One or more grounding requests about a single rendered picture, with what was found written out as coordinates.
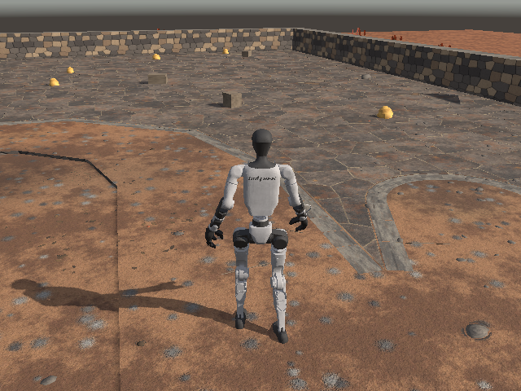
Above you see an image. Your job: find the robot right upper arm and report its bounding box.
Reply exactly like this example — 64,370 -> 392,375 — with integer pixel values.
278,164 -> 301,207

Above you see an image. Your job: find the robot right thigh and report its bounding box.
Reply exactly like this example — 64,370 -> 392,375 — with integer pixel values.
270,229 -> 288,290

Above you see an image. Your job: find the right robot forearm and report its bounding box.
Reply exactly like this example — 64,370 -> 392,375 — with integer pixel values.
293,194 -> 307,221

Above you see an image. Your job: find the left robot hand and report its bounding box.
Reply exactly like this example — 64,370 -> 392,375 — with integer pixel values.
205,228 -> 223,248

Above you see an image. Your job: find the right robot hand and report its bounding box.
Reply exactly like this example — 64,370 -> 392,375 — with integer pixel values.
289,217 -> 308,231

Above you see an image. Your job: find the left robot forearm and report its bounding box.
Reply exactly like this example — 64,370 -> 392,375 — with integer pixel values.
208,197 -> 228,231

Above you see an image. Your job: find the humanoid robot torso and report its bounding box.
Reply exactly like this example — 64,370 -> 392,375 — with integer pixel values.
242,161 -> 281,244

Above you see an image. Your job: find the robot left upper arm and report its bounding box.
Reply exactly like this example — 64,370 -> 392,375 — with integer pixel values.
221,164 -> 245,210

